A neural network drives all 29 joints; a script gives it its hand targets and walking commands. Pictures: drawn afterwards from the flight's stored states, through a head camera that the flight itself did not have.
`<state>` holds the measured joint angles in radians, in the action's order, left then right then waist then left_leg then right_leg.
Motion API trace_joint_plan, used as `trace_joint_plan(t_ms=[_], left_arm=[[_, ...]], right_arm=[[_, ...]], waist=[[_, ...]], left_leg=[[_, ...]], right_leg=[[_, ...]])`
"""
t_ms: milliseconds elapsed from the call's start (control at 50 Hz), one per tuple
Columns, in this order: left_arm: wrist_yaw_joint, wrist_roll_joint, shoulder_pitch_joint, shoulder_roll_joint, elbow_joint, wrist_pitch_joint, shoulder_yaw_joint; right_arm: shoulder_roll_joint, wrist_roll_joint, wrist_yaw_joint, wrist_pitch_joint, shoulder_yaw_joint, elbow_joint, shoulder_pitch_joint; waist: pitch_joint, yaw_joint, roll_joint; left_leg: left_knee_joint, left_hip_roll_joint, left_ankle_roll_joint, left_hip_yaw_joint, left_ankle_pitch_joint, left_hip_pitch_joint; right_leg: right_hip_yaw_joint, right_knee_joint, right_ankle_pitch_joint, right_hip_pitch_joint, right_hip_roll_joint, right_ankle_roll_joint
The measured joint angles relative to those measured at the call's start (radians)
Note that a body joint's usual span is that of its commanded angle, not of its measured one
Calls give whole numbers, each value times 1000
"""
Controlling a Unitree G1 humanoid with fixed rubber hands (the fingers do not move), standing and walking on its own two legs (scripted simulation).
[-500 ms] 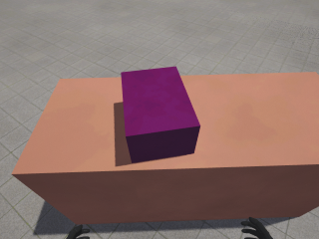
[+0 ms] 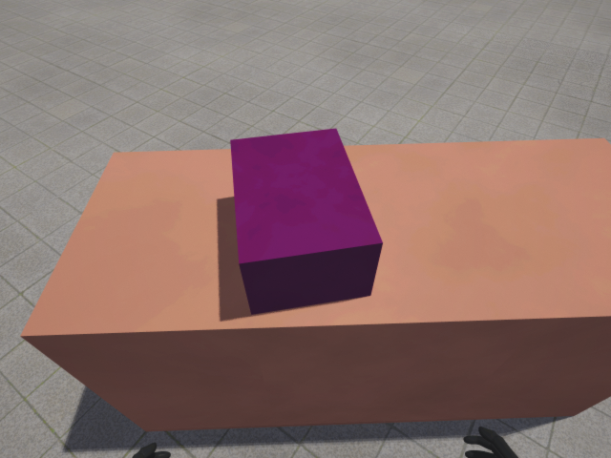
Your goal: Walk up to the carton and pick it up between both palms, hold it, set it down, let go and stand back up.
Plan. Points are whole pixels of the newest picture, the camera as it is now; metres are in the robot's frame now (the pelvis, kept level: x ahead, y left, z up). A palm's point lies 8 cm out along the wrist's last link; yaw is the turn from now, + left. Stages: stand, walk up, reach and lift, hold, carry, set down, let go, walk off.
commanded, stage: stand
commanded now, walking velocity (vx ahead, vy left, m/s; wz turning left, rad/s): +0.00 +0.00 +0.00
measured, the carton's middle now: (297, 214) +0.55 +0.02 -0.04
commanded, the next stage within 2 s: none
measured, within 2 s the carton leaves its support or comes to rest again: neither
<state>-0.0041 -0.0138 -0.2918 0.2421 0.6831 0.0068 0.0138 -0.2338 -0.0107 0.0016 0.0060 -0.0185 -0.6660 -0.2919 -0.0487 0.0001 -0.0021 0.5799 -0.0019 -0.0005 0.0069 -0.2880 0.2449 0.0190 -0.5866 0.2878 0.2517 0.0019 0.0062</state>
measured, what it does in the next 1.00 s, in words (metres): stands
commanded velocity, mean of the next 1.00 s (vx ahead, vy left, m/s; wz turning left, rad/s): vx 0.00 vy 0.00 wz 0.00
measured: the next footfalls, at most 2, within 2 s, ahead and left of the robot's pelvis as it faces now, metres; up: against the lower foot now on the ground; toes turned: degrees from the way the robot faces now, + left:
none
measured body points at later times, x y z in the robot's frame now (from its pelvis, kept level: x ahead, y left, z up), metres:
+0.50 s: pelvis +0.01 +0.00 +0.00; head +0.01 +0.00 +0.45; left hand +0.12 +0.25 -0.11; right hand +0.11 -0.25 -0.11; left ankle +0.02 +0.12 -0.73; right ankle +0.02 -0.12 -0.73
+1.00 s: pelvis +0.01 +0.00 +0.00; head +0.01 +0.00 +0.45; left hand +0.11 +0.25 -0.11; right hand +0.11 -0.25 -0.11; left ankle +0.02 +0.12 -0.73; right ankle +0.02 -0.12 -0.73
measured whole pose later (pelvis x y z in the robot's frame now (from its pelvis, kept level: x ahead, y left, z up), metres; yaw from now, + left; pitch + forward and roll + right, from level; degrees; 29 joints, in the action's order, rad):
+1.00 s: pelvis +0.01 +0.00 +0.00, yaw +0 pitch -3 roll +0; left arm 0.00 -0.01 -0.28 0.25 0.73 0.00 0.00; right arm -0.24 -0.01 0.00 0.00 -0.01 -0.70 -0.30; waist -0.04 0.00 0.00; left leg 0.55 -0.01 0.00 0.01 -0.29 0.22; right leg 0.03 -0.56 0.29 0.23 0.00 0.01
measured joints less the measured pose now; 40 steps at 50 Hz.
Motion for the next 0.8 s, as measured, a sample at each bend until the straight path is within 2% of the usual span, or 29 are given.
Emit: trace_joint_plan(t_ms=[800], left_arm=[[6,3,11,6,31,-4,-9]], right_arm=[[-8,4,-5,-1,11,-31,-11]], waist=[[0,-1,-1]], left_leg=[[-26,-3,2,5,-1,-21]], right_leg=[[6,21,0,-17,-3,-2]])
